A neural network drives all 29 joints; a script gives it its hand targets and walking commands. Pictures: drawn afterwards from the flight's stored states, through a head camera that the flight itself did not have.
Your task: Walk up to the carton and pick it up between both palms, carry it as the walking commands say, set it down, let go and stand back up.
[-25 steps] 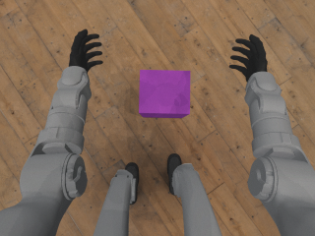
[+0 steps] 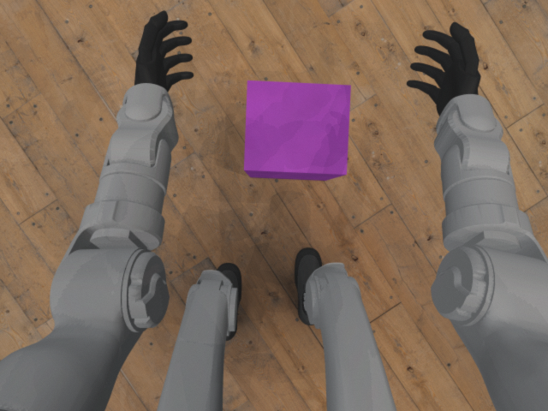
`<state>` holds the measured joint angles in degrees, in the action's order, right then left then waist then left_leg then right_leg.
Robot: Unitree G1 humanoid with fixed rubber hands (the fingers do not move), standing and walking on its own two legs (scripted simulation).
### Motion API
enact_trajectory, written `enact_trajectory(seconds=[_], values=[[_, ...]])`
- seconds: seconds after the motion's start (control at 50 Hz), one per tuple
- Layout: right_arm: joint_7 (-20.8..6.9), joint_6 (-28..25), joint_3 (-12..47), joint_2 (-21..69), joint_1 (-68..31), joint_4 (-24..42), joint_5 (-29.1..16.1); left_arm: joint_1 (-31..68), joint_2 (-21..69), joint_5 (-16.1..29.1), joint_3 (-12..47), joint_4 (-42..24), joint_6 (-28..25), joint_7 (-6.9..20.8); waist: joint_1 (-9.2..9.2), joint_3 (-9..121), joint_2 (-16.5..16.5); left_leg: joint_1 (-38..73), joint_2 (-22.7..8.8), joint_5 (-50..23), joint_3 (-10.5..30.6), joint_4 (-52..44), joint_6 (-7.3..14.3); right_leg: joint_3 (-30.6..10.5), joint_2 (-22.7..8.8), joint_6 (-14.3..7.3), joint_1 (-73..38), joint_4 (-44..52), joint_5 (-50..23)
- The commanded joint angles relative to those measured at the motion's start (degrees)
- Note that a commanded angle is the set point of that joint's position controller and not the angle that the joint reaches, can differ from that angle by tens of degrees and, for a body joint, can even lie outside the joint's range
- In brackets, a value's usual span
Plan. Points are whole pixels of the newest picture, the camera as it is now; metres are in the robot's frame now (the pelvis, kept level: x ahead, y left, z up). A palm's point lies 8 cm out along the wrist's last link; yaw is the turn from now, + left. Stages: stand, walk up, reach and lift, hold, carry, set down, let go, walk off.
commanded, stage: reach and lift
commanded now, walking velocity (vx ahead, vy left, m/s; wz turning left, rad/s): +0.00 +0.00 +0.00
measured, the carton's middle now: (292, 138) +0.51 -0.07 -0.48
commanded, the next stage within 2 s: none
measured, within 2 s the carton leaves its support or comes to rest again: neither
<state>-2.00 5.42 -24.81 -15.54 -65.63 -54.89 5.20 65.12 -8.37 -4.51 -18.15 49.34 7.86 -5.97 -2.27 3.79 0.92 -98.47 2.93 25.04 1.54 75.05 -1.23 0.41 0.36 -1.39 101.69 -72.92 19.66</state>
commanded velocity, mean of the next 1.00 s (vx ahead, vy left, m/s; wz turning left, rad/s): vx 0.00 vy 0.00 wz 0.00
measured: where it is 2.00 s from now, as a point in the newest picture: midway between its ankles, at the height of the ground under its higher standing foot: (268, 307)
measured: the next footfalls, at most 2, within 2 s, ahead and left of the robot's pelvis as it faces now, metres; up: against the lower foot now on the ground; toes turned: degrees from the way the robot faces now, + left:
none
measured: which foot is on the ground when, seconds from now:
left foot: down 0.00-1.00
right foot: down 0.00-1.00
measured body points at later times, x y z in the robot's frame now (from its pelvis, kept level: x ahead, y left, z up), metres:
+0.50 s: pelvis -0.03 +0.00 -0.14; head +0.32 -0.02 +0.14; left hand +0.53 +0.14 -0.29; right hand +0.51 -0.25 -0.29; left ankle +0.06 +0.12 -0.57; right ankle +0.09 -0.11 -0.57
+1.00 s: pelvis -0.04 +0.00 -0.23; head +0.34 -0.01 +0.00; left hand +0.52 +0.13 -0.42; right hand +0.50 -0.24 -0.42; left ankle +0.06 +0.12 -0.57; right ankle +0.09 -0.11 -0.57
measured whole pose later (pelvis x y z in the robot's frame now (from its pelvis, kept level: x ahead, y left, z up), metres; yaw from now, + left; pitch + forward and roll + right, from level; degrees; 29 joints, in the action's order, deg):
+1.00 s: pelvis -0.04 +0.00 -0.23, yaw +1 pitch +37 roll +1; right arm 3.7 2.1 -8.6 -24.5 -83.7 -68.4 -11.8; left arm 84.5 -17.6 11.2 -4.1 63.8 4.6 -8.1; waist -3.3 -22.0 1.4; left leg -127.3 5.7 36.5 0.0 126.7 -2.1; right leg 0.3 -0.6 -1.3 131.3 -123.9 29.6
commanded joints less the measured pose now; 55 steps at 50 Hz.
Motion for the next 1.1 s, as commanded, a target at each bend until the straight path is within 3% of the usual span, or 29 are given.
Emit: enact_trajectory(seconds=[0.0,0.22,0.54,0.92,1.08], values=[[0.8,-1.1,1.2,-7.5,-12.5,5.5,-1.7,12.4,-5.1,0.7,0.9,-6.0,-1.0,-0.7,-0.93,56.9,-1.0,14.6,2.9,-13.7,-3.2,-0.5,-3.7,0.4,2.6,2.6,-39.3,-4.1,-21.8],[3.8,0.5,6.6,-11.3,-17.7,6.5,-7.7,18.1,-9.4,7.0,5.8,-6.1,-0.3,-1.8,-1.98,62.4,-1.0,4.6,3.3,-8.3,-4.7,13.5,-3.2,-0.2,2.3,2.6,-35.2,-17.2,-19.4],[5.7,-0.6,11.2,-13.4,-26.1,-1.0,-11.8,26.2,-13.4,11.2,8.2,2.5,-1.5,-2.1,-1.77,54.2,-1.4,-5.0,2.4,-2.2,-5.0,28.2,-2.0,-0.8,1.1,2.6,-24.5,-30.9,-11.9],[5.8,-4.3,15.9,-16.5,-33.3,-8.5,-16.7,33.9,-15.6,16.0,13.3,9.4,-4.3,-2.1,-3.09,46.0,-0.7,-4.3,1.2,-4.3,-3.1,41.1,-1.4,-0.9,-0.8,3.0,-14.1,-43.3,-9.8],[6.1,-5.2,15.3,-18.6,-33.1,-7.0,-18.3,35.3,-15.2,16.9,15.6,5.1,-4.5,-3.0,-4.39,49.5,2.5,-0.6,1.3,-7.9,-2.8,43.1,-1.6,-0.7,-0.9,2.4,-14.8,-45.4,-13.6]])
